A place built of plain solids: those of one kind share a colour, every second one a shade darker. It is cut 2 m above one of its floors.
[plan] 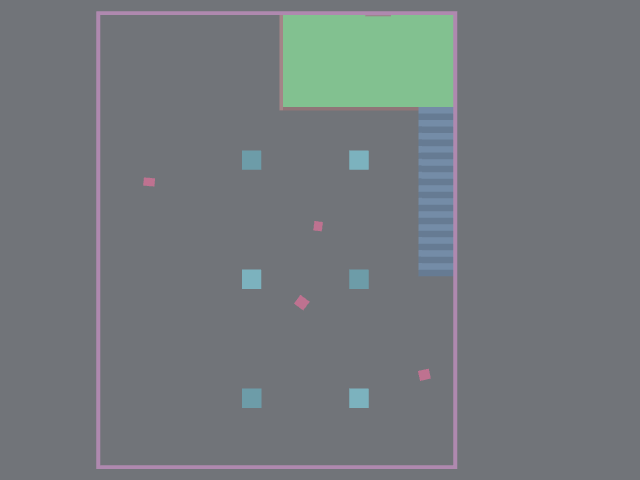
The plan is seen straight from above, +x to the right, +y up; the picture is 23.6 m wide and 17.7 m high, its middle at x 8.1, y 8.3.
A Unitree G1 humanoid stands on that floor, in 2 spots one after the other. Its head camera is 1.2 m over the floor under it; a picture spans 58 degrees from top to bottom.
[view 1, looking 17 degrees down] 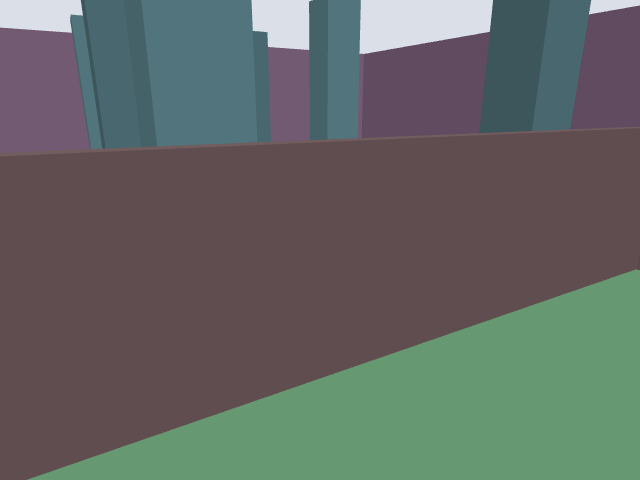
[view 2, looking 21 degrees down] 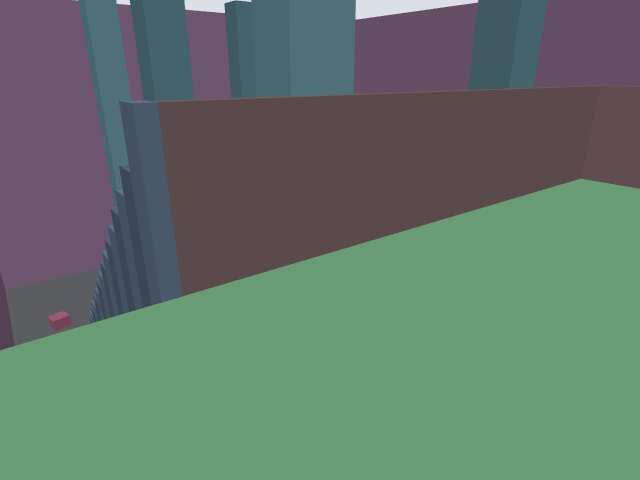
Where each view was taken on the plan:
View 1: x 10.43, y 14.70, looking -120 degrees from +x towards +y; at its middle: piece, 1.81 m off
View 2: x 12.43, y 15.45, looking -127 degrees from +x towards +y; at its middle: piece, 3.02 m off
